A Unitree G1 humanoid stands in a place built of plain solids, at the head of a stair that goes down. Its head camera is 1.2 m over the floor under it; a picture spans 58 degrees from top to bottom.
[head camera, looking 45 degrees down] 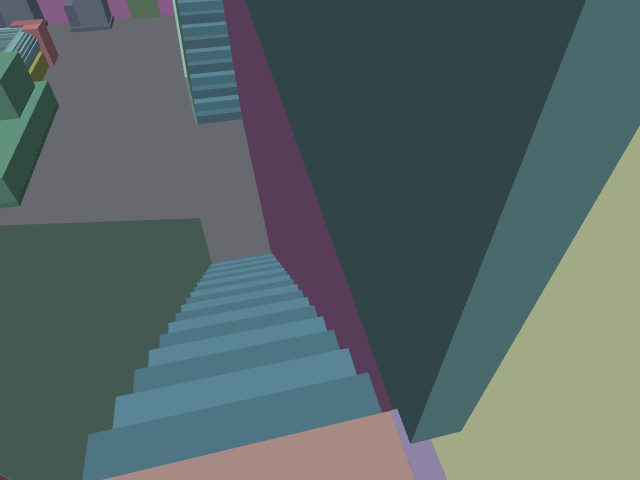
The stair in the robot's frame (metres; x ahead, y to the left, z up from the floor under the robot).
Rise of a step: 0.19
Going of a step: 0.22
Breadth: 0.92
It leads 13 degrees to the left of straight ahead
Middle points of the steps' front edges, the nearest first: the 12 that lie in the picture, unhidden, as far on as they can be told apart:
0.42 0.23 0.00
0.64 0.28 -0.19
0.85 0.33 -0.38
1.06 0.38 -0.58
1.28 0.43 -0.77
1.49 0.48 -0.96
1.71 0.53 -1.16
1.92 0.58 -1.35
2.13 0.63 -1.54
2.35 0.68 -1.74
2.56 0.74 -1.93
2.78 0.79 -2.12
